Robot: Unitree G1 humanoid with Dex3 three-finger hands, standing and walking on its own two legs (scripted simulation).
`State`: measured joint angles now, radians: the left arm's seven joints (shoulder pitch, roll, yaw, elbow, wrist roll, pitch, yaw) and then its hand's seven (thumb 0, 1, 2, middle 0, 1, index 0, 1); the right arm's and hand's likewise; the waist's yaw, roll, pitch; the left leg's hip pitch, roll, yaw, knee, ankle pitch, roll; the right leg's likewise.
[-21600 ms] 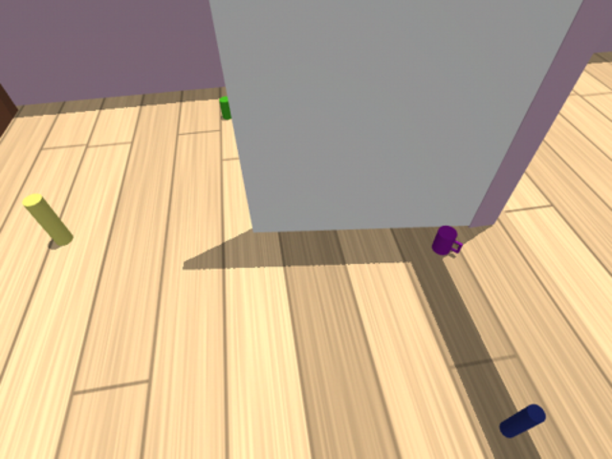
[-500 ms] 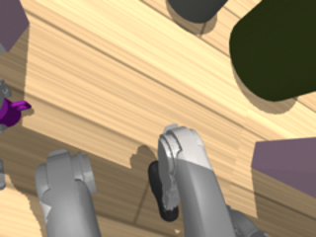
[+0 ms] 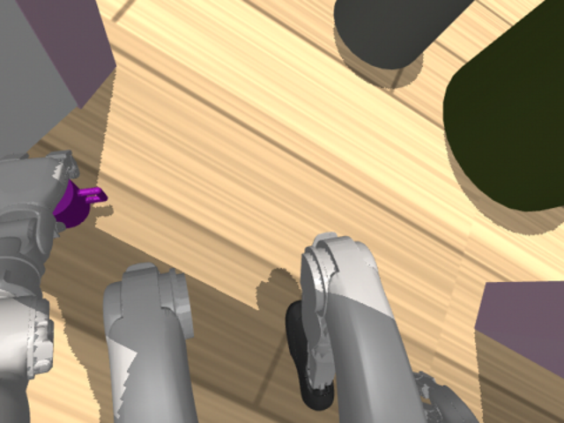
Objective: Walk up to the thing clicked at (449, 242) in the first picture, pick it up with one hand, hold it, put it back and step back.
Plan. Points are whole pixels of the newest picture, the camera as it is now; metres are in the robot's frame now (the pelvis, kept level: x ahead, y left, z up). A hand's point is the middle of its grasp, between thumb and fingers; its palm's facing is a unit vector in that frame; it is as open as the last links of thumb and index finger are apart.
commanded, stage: settle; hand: left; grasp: from above
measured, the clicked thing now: (68, 199) +0.44 +0.29 -0.24
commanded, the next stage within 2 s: lift in 0.40 s
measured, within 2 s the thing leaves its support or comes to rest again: neither
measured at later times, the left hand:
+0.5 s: hand (17, 196) +0.41 +0.30 -0.11, palm faces -0.48 -0.07 -0.87, open 9.8 cm
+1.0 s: hand out of the picture +0.38 +0.31 -0.02, palm faces -0.47 -0.10 -0.88, open 9.7 cm
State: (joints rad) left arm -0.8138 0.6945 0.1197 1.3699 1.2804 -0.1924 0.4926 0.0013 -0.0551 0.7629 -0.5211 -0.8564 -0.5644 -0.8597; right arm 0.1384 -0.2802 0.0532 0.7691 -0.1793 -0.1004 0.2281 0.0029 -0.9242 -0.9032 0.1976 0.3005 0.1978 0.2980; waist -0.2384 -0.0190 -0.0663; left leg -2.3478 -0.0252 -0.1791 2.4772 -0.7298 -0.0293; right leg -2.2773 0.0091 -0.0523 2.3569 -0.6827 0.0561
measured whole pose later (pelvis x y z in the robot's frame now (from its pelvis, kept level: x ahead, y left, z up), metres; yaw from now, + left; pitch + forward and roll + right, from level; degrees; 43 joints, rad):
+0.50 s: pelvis -0.01 -0.01 +0.04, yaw +3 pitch +34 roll -7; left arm -0.87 0.68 0.06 1.32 1.23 -0.21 0.30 0.00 -0.04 0.65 -0.61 -0.78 -0.66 -0.76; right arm 0.17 -0.29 0.01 0.74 -0.11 -0.05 0.14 0.00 -0.92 -0.90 0.20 0.30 0.20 0.30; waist -0.20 0.02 -0.09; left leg -2.24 -0.02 -0.14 2.31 -0.68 -0.03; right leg -2.19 -0.01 -0.03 2.23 -0.65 0.05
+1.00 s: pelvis -0.01 +0.00 +0.11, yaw +4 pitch +35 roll -7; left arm -0.65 0.61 0.01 0.99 1.11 -0.13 0.15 0.00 -0.04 0.59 -0.65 -0.73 -0.71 -0.71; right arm 0.19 -0.27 -0.02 0.68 -0.03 0.01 0.10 0.00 -0.92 -0.90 0.20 0.30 0.20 0.30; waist -0.15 0.04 -0.17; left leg -2.05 -0.01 -0.11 2.10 -0.66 -0.01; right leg -1.99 -0.02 -0.03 2.01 -0.64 0.06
